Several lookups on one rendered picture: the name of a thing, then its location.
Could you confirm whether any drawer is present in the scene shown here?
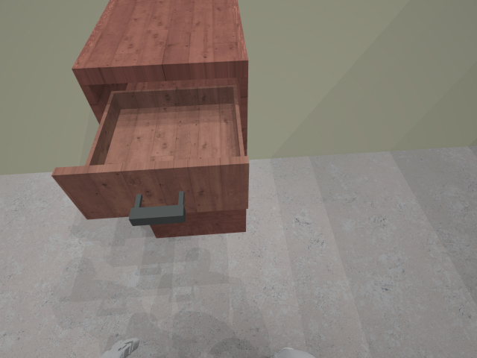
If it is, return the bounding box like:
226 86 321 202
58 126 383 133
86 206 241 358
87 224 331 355
51 85 249 219

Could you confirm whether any handle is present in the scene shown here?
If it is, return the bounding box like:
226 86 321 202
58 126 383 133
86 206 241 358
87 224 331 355
129 191 186 226

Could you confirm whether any robot left hand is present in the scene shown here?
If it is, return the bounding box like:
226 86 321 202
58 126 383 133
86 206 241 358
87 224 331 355
101 338 139 358

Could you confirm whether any cabinet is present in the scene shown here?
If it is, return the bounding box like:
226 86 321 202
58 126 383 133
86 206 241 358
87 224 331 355
72 0 248 238

